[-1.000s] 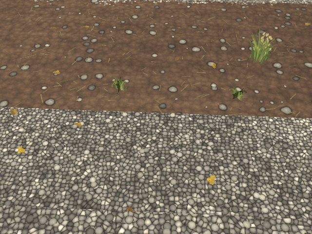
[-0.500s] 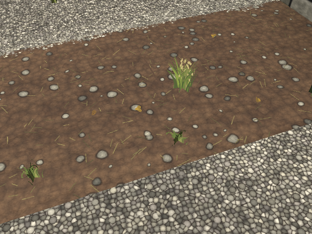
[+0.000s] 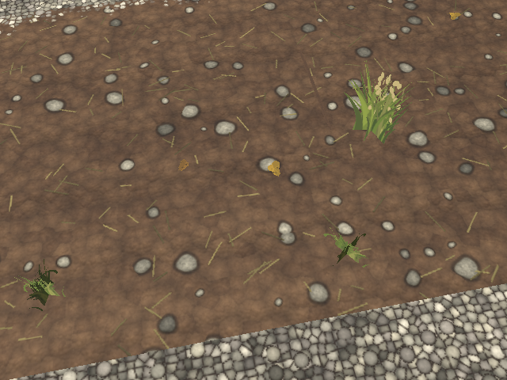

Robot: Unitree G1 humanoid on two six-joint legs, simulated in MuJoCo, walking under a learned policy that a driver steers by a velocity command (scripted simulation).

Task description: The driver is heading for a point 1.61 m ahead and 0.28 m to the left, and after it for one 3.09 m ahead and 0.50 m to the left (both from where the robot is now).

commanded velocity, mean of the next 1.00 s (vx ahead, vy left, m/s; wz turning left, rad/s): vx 0.14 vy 0.00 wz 0.47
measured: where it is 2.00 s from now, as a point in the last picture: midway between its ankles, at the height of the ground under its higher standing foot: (178, 182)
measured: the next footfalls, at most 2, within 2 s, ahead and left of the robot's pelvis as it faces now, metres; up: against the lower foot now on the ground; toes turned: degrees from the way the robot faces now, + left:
left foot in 0.18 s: +0.24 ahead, +0.14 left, +0.00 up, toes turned +12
right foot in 0.64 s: +0.29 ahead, -0.09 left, +0.00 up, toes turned +28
